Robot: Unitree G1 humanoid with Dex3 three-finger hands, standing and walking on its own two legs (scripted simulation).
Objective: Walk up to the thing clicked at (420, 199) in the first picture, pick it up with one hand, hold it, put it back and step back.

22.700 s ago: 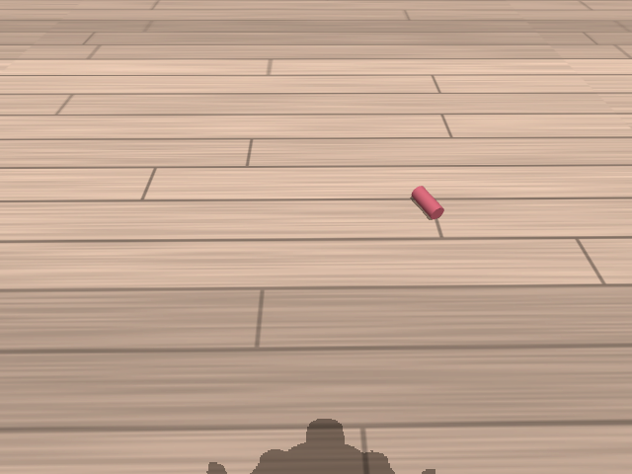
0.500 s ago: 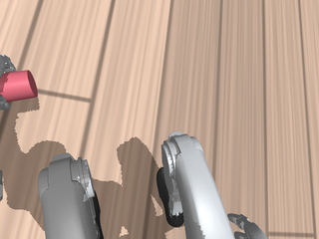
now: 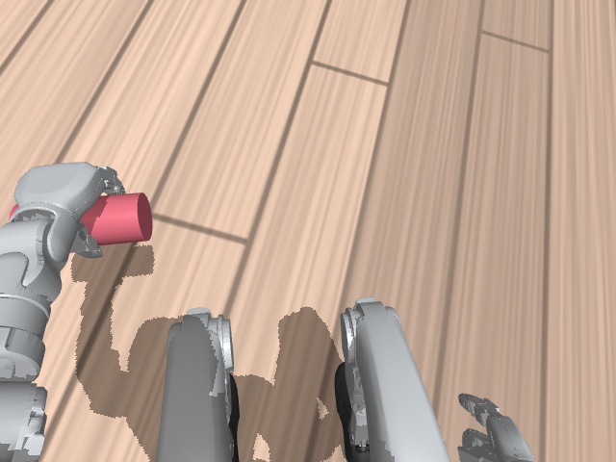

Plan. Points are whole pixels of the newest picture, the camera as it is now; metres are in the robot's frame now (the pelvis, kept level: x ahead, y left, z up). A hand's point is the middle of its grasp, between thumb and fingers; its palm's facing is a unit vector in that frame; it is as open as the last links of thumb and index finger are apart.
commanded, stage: lift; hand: left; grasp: from above
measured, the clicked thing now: (86, 222) +0.44 +0.29 -0.12
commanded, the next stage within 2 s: hold in 0.98 s
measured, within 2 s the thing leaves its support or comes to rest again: neither
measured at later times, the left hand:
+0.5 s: hand (1, 221) +0.36 +0.25 +0.11, palm faces -0.45 -0.10 -0.89, open 9.5 cm
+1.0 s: hand out of the picture +0.37 +0.23 +0.19, palm faces -0.46 -0.11 -0.88, open 9.6 cm
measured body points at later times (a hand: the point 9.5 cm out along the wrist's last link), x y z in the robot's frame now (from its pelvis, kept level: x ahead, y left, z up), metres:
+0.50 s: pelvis +0.02 -0.01 +0.18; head +0.11 +0.00 +0.62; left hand +0.38 +0.25 +0.16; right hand +0.14 -0.27 +0.06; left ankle +0.09 +0.13 -0.42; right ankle +0.10 -0.15 -0.42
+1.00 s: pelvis +0.06 -0.01 +0.27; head +0.12 -0.01 +0.72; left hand +0.39 +0.23 +0.24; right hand +0.16 -0.27 +0.14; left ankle +0.09 +0.13 -0.42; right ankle +0.10 -0.15 -0.42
